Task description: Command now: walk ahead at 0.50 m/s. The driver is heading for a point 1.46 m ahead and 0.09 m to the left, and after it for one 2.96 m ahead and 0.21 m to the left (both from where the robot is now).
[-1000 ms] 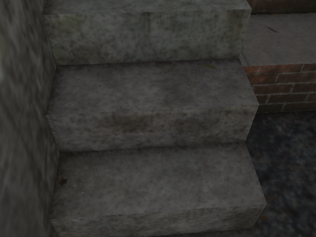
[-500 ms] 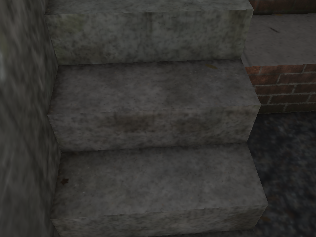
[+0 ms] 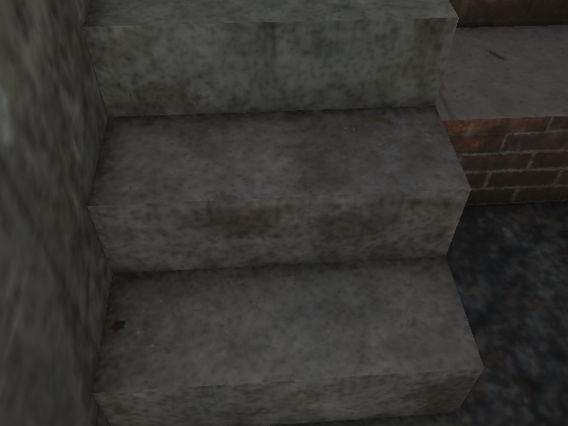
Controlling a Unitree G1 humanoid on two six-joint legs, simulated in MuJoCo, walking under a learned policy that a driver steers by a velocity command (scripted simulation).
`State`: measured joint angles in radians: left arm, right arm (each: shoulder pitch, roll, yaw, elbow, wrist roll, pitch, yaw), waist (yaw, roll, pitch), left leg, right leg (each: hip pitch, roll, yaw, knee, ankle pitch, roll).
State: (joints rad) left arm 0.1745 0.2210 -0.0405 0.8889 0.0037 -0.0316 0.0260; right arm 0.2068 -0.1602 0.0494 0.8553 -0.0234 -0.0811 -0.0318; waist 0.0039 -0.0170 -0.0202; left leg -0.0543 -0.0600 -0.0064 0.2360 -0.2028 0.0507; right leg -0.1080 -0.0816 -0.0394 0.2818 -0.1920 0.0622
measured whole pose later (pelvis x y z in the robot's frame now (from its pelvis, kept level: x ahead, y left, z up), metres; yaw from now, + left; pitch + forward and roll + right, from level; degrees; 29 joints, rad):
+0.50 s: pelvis +0.00 +0.00 +0.00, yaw +0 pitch +1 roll +0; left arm 0.18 0.22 -0.04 0.90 0.00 -0.03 0.03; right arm 0.21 -0.16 0.05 0.86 -0.02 -0.08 -0.03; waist 0.01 -0.02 -0.02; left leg -0.05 -0.06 -0.01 0.24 -0.20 0.05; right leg -0.10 -0.08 -0.04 0.28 -0.19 0.06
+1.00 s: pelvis +0.00 +0.00 +0.00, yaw +0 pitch +1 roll +0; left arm 0.18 0.22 -0.04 0.90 0.00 -0.03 0.03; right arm 0.21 -0.16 0.05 0.86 -0.03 -0.08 -0.03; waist 0.01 -0.01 -0.02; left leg -0.05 -0.06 -0.01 0.24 -0.20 0.05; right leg -0.10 -0.08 -0.05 0.28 -0.19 0.06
